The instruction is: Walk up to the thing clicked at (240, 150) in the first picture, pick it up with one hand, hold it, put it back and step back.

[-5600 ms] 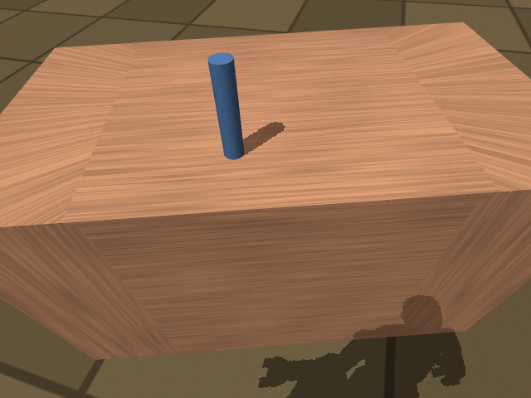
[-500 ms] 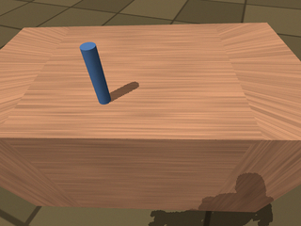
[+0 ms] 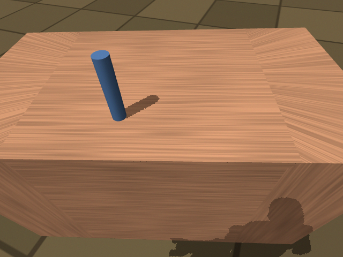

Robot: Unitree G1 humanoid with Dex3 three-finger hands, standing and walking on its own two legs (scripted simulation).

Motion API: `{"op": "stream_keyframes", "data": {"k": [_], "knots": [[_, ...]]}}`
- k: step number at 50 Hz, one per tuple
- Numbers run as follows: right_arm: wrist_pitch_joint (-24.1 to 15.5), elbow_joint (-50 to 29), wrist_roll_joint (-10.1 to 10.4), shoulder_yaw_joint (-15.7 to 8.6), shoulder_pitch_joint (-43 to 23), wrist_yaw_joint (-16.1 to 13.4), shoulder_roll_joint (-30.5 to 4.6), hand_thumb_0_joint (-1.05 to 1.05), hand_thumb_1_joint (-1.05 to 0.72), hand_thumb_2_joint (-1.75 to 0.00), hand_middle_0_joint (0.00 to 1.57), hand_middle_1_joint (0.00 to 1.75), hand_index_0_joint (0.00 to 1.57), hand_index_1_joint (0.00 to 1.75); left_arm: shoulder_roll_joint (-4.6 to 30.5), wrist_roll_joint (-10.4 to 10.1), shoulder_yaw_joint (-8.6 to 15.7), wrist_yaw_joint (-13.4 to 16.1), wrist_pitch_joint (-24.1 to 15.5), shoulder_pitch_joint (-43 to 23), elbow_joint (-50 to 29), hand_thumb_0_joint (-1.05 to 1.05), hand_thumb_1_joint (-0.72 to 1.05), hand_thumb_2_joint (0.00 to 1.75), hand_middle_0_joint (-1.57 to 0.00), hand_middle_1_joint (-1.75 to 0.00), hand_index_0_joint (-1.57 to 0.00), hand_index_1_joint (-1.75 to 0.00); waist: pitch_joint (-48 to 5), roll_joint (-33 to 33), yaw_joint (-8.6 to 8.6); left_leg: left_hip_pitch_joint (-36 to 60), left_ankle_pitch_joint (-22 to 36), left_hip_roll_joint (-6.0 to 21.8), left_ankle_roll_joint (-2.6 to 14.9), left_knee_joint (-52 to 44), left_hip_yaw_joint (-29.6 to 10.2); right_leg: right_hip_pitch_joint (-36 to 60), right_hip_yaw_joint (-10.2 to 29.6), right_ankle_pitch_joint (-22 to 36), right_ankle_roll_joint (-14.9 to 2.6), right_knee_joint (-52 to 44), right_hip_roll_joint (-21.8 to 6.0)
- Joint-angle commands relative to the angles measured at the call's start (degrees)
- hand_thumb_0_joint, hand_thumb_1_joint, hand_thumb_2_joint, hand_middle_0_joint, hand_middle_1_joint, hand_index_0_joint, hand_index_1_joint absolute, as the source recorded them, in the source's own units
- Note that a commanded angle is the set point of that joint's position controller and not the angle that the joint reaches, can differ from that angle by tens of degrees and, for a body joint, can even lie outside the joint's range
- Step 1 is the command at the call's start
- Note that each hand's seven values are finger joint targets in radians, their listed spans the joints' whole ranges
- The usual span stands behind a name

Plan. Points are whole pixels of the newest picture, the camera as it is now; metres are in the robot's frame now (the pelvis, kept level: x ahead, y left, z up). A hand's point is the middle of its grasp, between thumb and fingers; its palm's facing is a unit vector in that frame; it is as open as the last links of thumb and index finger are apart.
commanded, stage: stand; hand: left
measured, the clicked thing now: (111, 89) +0.51 +0.20 +0.12
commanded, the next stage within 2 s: rise first in 0.38 s
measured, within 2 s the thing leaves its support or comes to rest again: neither
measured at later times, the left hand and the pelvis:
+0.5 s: hand out of the picture +0.06 +0.26 -0.16, palm faces -0.01 -0.94 -0.35, open 7.4 cm; pelvis +0.00 +0.00 +0.00, yaw +0 degrees
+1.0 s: hand (82, 235) +0.19 +0.25 -0.06, palm faces +0.24 -0.91 -0.33, open 16.0 cm; pelvis +0.00 +0.00 -0.01, yaw -1 degrees
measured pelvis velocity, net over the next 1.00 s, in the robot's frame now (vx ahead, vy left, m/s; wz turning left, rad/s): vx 0.00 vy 0.00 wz -0.02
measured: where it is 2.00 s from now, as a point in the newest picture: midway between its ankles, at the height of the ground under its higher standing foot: outside the picture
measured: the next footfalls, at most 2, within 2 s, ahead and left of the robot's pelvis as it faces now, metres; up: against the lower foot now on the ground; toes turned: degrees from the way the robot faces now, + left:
none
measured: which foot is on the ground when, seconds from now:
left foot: down 0.00-1.00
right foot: down 0.00-1.00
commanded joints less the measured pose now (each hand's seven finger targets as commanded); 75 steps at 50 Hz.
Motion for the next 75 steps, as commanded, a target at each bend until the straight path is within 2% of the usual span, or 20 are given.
{"op": "stream_keyframes", "data": {"k": [1, 24, 25, 26, 27, 29, 31, 34, 36, 40, 44, 45, 47, 51, 56, 57, 59, 65, 68, 75], "knots": [[-1.03, -3.36, 0.06, -2.21, -1.49, -0.60, -12.72, 0.00, -0.90, -0.90, 0.20, 0.30, 0.20, 0.30, 12.49, 0.18, 2.37, 0.61, -1.16, -0.76, -3.09, 0.00, 0.90, 0.90, -0.20, -0.30, -0.20, -0.30, -3.44, 0.12, -0.18, 0.34, 7.99, 5.28, 2.77, -3.13, -3.21, -0.44, 3.15, 7.22, -2.79, -3.37, -4.87], [-1.05, -3.19, 0.00, -2.21, -1.21, -0.61, -12.76, 0.00, -0.82, -0.82, 0.12, 0.22, 0.12, 0.22, 12.29, 0.07, 2.36, 0.51, -0.99, -0.64, -3.07, 0.00, 0.82, 0.82, -0.12, -0.22, -0.12, -0.22, -3.64, 0.77, -0.02, -0.04, 6.76, 4.91, 2.65, -3.14, -3.05, -0.78, 3.54, 6.12, -3.05, -3.51, -4.88], [-7.68, -23.30, 5.47, -0.67, -21.31, -1.57, -2.59, 0.00, -0.74, -0.74, 0.05, 0.14, 0.05, 0.14, 0.96, -4.42, 0.21, 0.75, -5.79, -20.74, -23.17, 0.00, 0.74, 0.74, -0.04, -0.14, -0.04, -0.14, -6.74, 1.60, -2.46, -4.92, 2.26, -1.72, 1.32, 2.29, 4.07, -8.81, -2.60, 3.61, -1.96, 1.55, 1.73], [-9.05, -25.14, 6.09, -0.30, -19.22, -2.50, -4.15, 0.00, -0.66, -0.66, 0.04, 0.06, 0.05, 0.06, 5.66, -6.32, 1.14, 2.33, -8.23, -20.68, -26.53, 0.00, 0.66, 0.66, -0.07, -0.06, -0.05, -0.07, -7.54, -1.18, -0.03, -2.42, -2.05, -1.64, 1.50, -0.11, 3.34, -4.91, -2.88, -0.81, -2.03, 0.05, 1.59], [-8.33, -17.67, 5.69, -2.98, -12.39, -3.41, -8.32, 0.00, -0.58, -0.58, 0.04, 0.05, 0.05, 0.05, 9.03, -5.95, 3.31, 3.22, -8.01, -13.11, -19.01, 0.00, 0.58, 0.58, -0.07, -0.05, -0.05, -0.07, -3.79, -0.71, -1.99, -3.62, -4.27, -1.86, 1.69, -0.41, 4.06, -7.24, -2.55, -2.33, -2.14, -0.29, 1.80], [-7.00, -13.52, 5.35, -7.75, -9.72, -4.37, -11.64, 0.00, -0.42, -0.42, 0.05, 0.05, 0.05, 0.05, 13.32, -5.87, 9.67, 4.22, -6.60, -6.94, -16.80, 0.00, 0.42, 0.42, -0.09, -0.07, -0.08, -0.08, -7.05, 0.13, 0.05, -5.07, 1.03, -1.54, 1.17, 2.10, 4.35, -5.83, -2.86, 2.38, -2.11, 2.08, 2.29], [-8.13, -17.23, 4.61, -8.24, -8.56, -5.37, -10.67, 0.00, -0.26, -0.26, 0.05, 0.05, 0.05, 0.05, 11.96, -5.32, 8.70, 5.15, -7.74, -8.93, -22.37, 0.00, 0.26, 0.26, -0.08, -0.06, -0.08, -0.06, -15.15, 0.63, 0.09, -2.39, 6.61, -1.48, 1.36, 3.62, 4.45, -3.59, -2.29, 8.70, -1.59, 3.70, 1.81], [-6.66, -13.97, 2.84, -11.18, 3.19, -4.54, -6.98, 0.00, -0.12, -0.19, 0.05, 0.05, 0.05, 0.05, 9.36, -2.66, 11.93, 4.48, -6.61, 1.99, -19.02, 0.00, 0.15, 0.17, -0.07, -0.06, -0.07, -0.04, -12.94, 1.60, -0.72, -3.34, 8.98, -2.00, 1.83, 4.18, 4.68, -6.26, -2.15, 11.32, -1.77, 3.90, 2.04], [-6.46, -18.94, 2.84, -9.71, -0.23, -4.30, -5.53, 0.00, 0.01, -0.15, 0.05, 0.05, 0.05, 0.05, 8.20, -2.72, 11.65, 4.47, -6.53, 1.08, -25.32, 0.00, 0.03, 0.12, -0.06, -0.06, -0.08, -0.04, -15.63, 1.77, 0.65, -1.47, 11.32, -2.04, 1.53, 3.69, 4.81, -3.30, -2.45, 12.37, -1.71, 3.29, 2.22], [-5.85, -25.91, 3.41, -7.15, 1.00, -3.66, -1.34, 0.00, 0.18, -0.10, 0.05, 0.05, 0.05, 0.05, 6.54, -3.25, 11.91, 4.23, -6.48, 3.93, -34.97, 0.00, -0.16, 0.06, -0.06, -0.05, -0.07, -0.03, -11.67, 1.81, 1.90, -3.26, 9.42, -2.10, 1.25, 2.45, 5.46, -4.74, -2.98, 9.40, -1.79, 2.02, 2.21], [-6.91, -35.79, 3.10, -6.20, -2.80, -4.05, -1.50, 0.00, 0.35, -0.05, 0.05, 0.05, 0.05, 0.05, 5.13, -3.28, 9.92, 4.66, -7.50, -0.75, -46.61, 0.00, -0.37, 0.02, -0.05, -0.04, -0.05, -0.03, -10.16, 1.00, 1.01, -2.92, 6.70, -1.47, 1.49, 1.42, 5.14, -4.51, -2.88, 6.95, -1.82, 1.54, 2.23], [-7.32, -38.29, 3.03, -6.88, -2.52, -4.37, -2.62, 0.00, 0.37, -0.05, 0.05, 0.05, 0.05, 0.05, 6.97, -3.24, 11.93, 5.19, -7.87, -0.21, -48.86, 0.00, -0.41, 0.02, -0.05, -0.04, -0.05, -0.03, -10.63, 0.93, 1.00, -2.42, 7.38, -1.42, 1.50, 1.52, 5.06, -3.72, -2.86, 7.47, -1.76, 1.65, 2.32], [-7.52, -37.83, 2.63, -6.58, 2.16, -4.48, -1.51, 0.00, 0.44, -0.03, 0.05, 0.05, 0.05, 0.05, 6.23, -2.93, 11.68, 5.45, -8.21, 2.86, -52.59, 0.00, -0.52, 0.00, -0.05, -0.04, -0.05, -0.03, -9.69, 2.32, 1.18, -1.98, 8.56, -1.30, 1.34, 1.59, 4.95, -3.33, -3.05, 8.41, -2.06, 2.04, 2.49], [-8.00, -40.35, 2.00, -8.69, 4.10, -4.59, -3.84, 0.00, 0.49, -0.02, 0.05, 0.05, 0.05, 0.05, 7.53, -2.93, 14.24, 5.67, -8.56, 7.34, -60.35, 0.00, -0.54, 0.00, -0.05, -0.04, -0.05, -0.03, -9.84, 3.33, 1.42, -0.86, 10.63, -1.15, 1.12, 2.15, 4.89, -2.00, -3.28, 10.11, -2.17, 2.63, 2.88], [-8.08, -38.47, 1.90, -7.80, 6.80, -3.67, -0.32, 0.00, 0.50, -0.01, 0.05, 0.05, 0.05, 0.05, 5.08, -3.18, 13.77, 4.43, -9.37, 13.88, -69.23, 0.00, -0.54, 0.00, -0.05, -0.05, -0.06, -0.03, -7.57, 3.19, 1.74, -0.44, 11.15, -1.17, 1.37, 2.16, 4.90, -2.35, -3.87, 10.75, -2.17, 2.58, 2.85], [-8.09, -38.95, 1.72, -9.16, 7.29, -3.70, -1.45, 0.00, 0.50, -0.02, 0.05, 0.05, 0.05, 0.05, 6.05, -3.09, 14.90, 4.37, -9.41, 13.87, -70.20, 0.00, -0.54, 0.00, -0.05, -0.04, -0.06, -0.03, -8.00, 2.83, 1.03, 0.13, 12.08, -1.23, 1.48, 2.48, 5.10, -1.84, -3.76, 12.01, -1.99, 2.48, 2.70], [-8.02, -40.08, 1.92, -7.06, 5.39, -3.10, 0.69, 0.00, 0.51, -0.01, 0.05, 0.05, 0.05, 0.05, 5.87, -3.23, 14.92, 3.84, -10.13, 14.14, -73.25, 0.00, -0.53, 0.00, -0.04, -0.04, -0.06, -0.03, -6.18, 1.79, 1.71, -0.72, 10.87, -1.38, 1.71, 2.36, 4.95, -2.16, -3.91, 10.64, -1.86, 2.16, 2.53], [-7.88, -37.89, 1.52, -8.24, 5.74, -2.78, 0.86, 0.00, 0.51, -0.01, 0.05, 0.05, 0.05, 0.05, 7.60, -3.39, 18.67, 3.11, -12.05, 15.69, -78.93, 0.00, -0.54, 0.00, -0.05, -0.04, -0.05, -0.03, -3.77, 2.09, 2.53, -1.38, 8.10, -1.82, 1.84, 2.01, 5.11, -3.09, -4.00, 7.80, -1.76, 1.41, 2.16], [-8.45, -39.34, 1.26, -10.29, 3.76, -2.84, -1.23, 0.00, 0.51, -0.01, 0.05, 0.05, 0.05, 0.05, 7.26, -3.36, 19.02, 2.75, -13.22, 16.56, -82.56, 0.00, -0.54, 0.00, -0.05, -0.04, -0.06, -0.03, -5.60, 1.42, 2.45, -0.44, 7.56, -1.71, 1.89, 1.90, 4.84, -2.24, -4.03, 7.16, -1.87, 1.67, 2.31], [-8.96, -38.50, 1.05, -9.48, 4.90, -2.73, 0.61, 0.00, 0.50, -0.02, 0.05, 0.05, 0.05, 0.05, 7.75, -3.31, 21.01, 2.40, -15.56, 17.09, -85.99, 0.00, -0.56, 0.00, -0.05, -0.05, -0.06, -0.04, -4.62, 1.37, 2.42, -0.42, 5.55, -2.12, 2.12, 1.86, 4.80, -2.64, -3.95, 5.41, -1.59, 1.10, 1.93]]}}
